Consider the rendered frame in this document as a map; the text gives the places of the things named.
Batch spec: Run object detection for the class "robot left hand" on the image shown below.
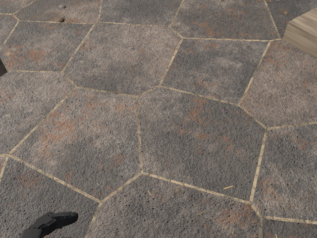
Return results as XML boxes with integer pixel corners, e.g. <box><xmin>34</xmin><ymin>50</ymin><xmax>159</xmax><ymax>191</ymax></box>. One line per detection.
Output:
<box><xmin>19</xmin><ymin>211</ymin><xmax>78</xmax><ymax>238</ymax></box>

